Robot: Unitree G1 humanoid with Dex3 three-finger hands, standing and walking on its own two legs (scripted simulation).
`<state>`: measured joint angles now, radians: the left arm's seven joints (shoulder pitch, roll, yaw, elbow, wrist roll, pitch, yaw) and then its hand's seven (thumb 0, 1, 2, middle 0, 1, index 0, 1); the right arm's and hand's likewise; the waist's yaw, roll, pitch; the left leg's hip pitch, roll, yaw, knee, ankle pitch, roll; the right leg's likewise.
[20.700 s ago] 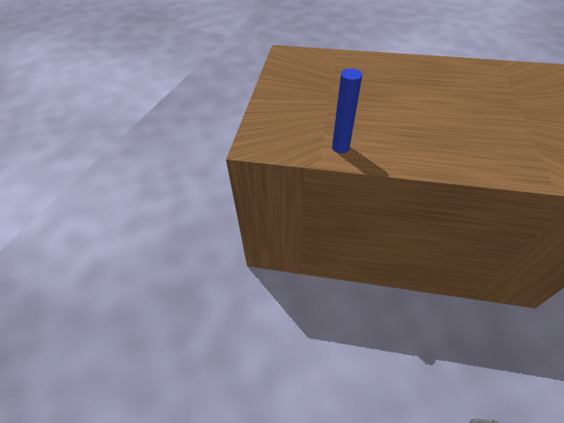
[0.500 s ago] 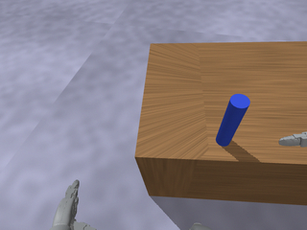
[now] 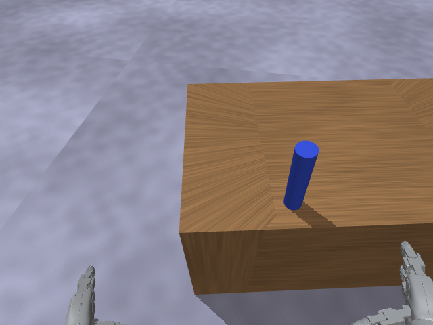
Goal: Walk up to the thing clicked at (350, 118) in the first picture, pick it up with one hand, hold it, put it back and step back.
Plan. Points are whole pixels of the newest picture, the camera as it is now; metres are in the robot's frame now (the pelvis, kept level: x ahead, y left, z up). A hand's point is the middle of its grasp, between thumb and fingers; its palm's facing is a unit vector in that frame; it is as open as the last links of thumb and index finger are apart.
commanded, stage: sink last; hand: right
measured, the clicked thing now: (298, 179) +0.43 -0.19 -0.05
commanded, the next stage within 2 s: home in 0.26 s
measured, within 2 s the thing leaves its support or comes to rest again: rests again in 0.08 s
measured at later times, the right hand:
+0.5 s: hand (384, 288) +0.17 -0.27 -0.01, palm faces +0.31 +0.87 -0.39, open 17.4 cm
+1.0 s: hand (312, 296) +0.18 -0.17 -0.09, palm faces +0.06 +0.98 -0.20, open 17.5 cm
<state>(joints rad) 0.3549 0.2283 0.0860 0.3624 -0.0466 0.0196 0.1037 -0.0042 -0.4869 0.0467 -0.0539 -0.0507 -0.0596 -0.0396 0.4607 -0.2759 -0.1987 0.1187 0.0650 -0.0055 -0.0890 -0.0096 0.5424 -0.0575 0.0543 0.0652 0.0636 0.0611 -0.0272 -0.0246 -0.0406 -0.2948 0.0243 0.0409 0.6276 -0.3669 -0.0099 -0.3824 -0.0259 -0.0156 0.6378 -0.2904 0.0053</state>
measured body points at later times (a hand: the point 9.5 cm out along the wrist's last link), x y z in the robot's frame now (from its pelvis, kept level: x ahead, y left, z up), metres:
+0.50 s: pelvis -0.01 +0.01 +0.01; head -0.01 +0.02 +0.46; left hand +0.15 +0.26 -0.06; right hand +0.15 -0.31 +0.02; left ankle -0.02 +0.12 -0.72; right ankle +0.03 -0.12 -0.72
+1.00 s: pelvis +0.00 +0.00 +0.02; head +0.01 -0.01 +0.46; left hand +0.16 +0.23 -0.07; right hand +0.17 -0.22 -0.07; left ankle -0.02 +0.12 -0.72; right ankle +0.03 -0.12 -0.72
